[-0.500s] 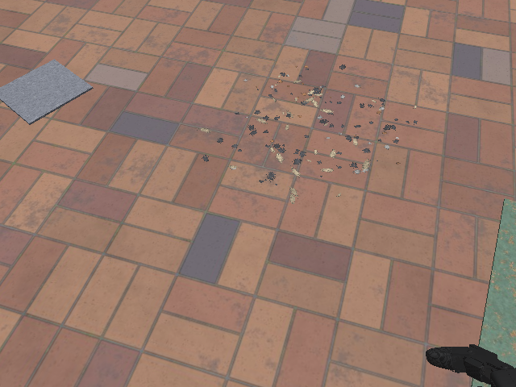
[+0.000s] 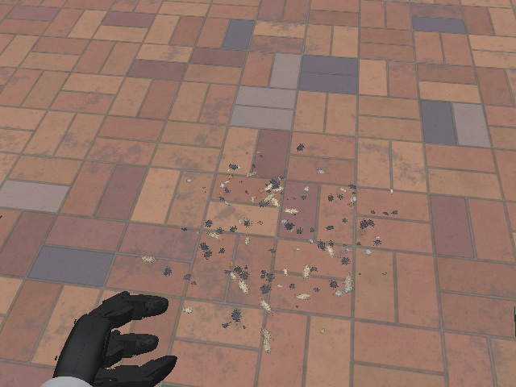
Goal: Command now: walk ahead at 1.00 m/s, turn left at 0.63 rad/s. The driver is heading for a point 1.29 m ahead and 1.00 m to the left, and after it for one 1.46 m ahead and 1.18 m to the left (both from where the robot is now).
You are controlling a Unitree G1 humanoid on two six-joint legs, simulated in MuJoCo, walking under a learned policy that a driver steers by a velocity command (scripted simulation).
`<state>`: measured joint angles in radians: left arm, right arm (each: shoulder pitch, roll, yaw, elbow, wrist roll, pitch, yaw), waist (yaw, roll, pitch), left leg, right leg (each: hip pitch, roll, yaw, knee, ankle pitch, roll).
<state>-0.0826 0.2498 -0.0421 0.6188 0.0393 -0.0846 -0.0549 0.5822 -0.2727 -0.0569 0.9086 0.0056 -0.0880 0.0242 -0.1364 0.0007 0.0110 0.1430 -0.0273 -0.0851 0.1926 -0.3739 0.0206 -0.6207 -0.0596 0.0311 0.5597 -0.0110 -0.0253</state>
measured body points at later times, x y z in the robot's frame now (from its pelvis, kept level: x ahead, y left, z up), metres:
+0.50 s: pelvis +0.46 +0.04 -0.03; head +0.48 +0.05 +0.41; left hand +0.32 +0.28 -0.17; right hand +0.77 -0.10 -0.10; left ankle +0.57 +0.10 -0.73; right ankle +0.23 -0.15 -0.65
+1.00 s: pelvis +0.88 +0.21 +0.00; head +0.90 +0.23 +0.45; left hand +0.76 +0.50 -0.08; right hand +1.19 +0.10 -0.11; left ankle +0.71 +0.17 -0.62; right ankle +1.02 +0.16 -0.73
